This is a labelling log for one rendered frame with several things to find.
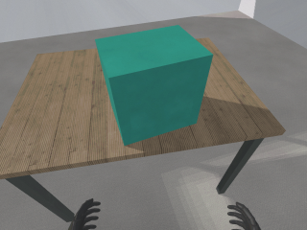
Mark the right robot hand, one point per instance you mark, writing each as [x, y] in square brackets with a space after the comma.
[248, 220]

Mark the carton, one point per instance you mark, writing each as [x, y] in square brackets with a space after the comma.
[155, 80]

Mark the left robot hand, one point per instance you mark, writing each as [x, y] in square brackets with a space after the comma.
[80, 219]

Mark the table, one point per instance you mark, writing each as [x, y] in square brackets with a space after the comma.
[62, 118]

